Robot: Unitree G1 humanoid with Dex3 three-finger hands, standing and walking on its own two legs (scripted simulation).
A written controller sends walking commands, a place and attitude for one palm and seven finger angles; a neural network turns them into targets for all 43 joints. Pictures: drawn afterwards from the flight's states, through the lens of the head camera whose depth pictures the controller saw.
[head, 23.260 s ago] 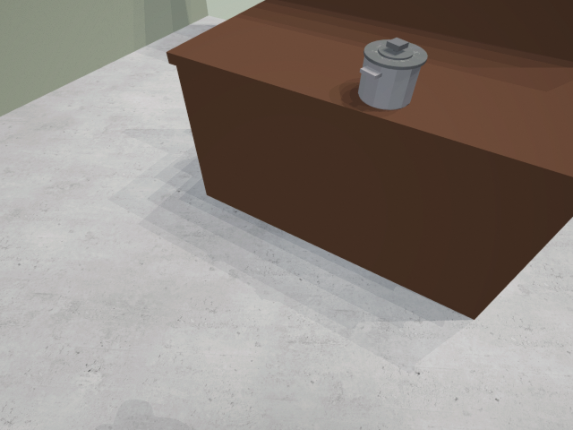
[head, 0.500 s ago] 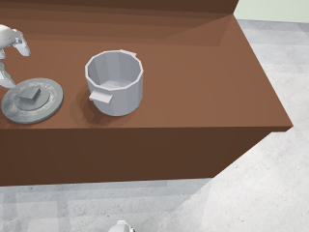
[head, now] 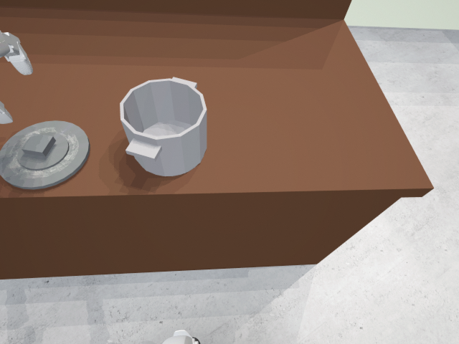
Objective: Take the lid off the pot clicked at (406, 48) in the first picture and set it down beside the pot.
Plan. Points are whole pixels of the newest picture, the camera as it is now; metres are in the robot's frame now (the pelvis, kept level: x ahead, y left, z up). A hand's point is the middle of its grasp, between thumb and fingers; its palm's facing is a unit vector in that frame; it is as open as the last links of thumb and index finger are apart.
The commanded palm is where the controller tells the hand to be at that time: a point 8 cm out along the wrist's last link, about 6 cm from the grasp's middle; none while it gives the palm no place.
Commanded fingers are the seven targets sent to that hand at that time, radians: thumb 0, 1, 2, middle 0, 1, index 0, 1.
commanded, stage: draw the hand back to the body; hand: left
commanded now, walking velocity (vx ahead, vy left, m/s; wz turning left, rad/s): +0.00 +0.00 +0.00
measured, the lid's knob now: (39, 144) +0.49 +0.35 +0.02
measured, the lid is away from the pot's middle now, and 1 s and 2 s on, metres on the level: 0.25 0.25 0.25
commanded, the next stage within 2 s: none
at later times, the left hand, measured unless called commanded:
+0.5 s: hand (15, 102) +0.43 +0.28 +0.18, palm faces +0.10 -0.70 -0.71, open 11.0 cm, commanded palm +0.38 +0.31 +0.22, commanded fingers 0.00 -0.01 0.69 -0.36 -0.82 -0.36 -0.82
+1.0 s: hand (16, 120) +0.37 +0.25 +0.21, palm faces +0.49 -0.83 -0.27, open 9.5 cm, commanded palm +0.31 +0.28 +0.22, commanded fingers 0.00 0.57 0.82 -0.26 -0.49 -0.26 -0.49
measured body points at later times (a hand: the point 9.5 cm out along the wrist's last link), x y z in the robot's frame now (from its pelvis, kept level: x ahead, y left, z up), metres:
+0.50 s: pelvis +0.00 -0.01 +0.01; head +0.05 +0.00 +0.46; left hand +0.42 +0.32 +0.22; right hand +0.13 -0.25 -0.10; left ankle +0.04 +0.08 -0.72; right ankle -0.05 -0.16 -0.71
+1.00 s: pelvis +0.02 -0.06 +0.03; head +0.03 -0.07 +0.48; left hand +0.34 +0.29 +0.22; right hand +0.17 -0.32 -0.08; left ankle +0.04 +0.08 -0.72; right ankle -0.05 -0.16 -0.72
